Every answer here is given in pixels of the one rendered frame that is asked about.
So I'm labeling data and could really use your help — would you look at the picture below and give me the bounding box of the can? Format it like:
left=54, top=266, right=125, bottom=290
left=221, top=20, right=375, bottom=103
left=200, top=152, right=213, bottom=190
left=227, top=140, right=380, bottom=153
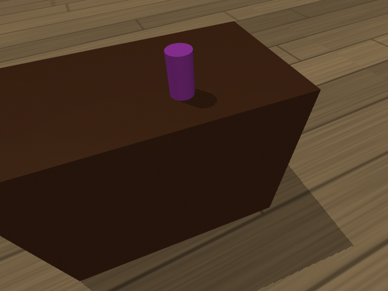
left=164, top=43, right=195, bottom=101

